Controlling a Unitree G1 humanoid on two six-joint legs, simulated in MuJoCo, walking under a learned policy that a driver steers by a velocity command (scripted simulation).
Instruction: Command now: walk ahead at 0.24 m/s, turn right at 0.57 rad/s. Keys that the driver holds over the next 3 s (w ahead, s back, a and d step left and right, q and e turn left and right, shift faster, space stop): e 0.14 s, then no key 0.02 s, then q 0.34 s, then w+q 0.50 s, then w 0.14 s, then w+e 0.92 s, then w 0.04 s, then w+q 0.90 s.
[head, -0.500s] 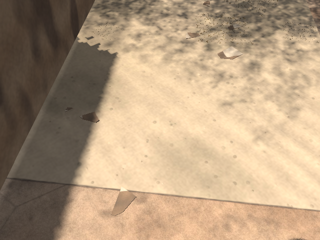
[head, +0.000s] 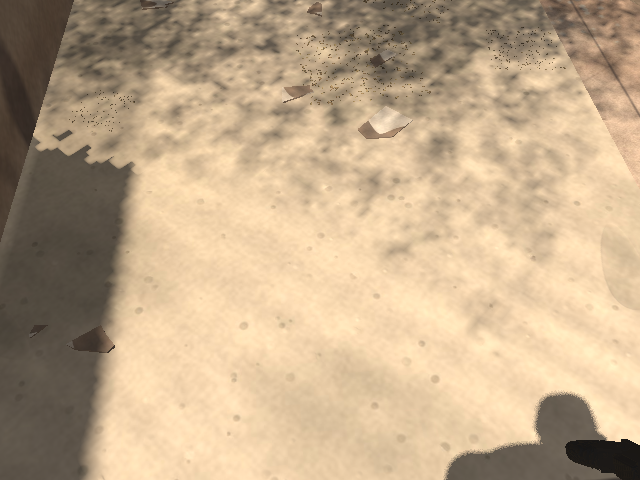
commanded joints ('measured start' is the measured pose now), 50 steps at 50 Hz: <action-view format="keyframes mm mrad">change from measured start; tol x32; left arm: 1 4 151 46 -53 -4 10 18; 50 -379 34 -1 -144 14 -102 -47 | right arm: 1 -3 -108 -37 -60 6 -12 4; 50 344 -174 -69 16 34 41 -34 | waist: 1 -34 -141 -121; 6 -25 321 -446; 25 -60 -249 -45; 35 -114 -123 -75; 37 -159 338 -118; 50 -140 71 5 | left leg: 1 225 -80 35 -92 39 18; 5 745 288 -240 -103 684 215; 8 686 328 -368 -211 107 309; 19 259 114 -158 -274 -212 242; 27 34 -22 99 334 -499 80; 35 479 -101 255 -59 -272 134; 38 806 333 -683 -400 -500 477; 50 460 95 -157 -379 -43 290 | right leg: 1 -40 -189 180 33 419 -83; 4 -68 -108 174 310 270 1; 6 -421 0 25 804 -488 90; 23 -60 -320 69 -81 -94 -62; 34 -70 -365 -90 -65 -80 -62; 39 -800 -153 -55 829 -264 77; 50 -421 -106 -125 173 309 134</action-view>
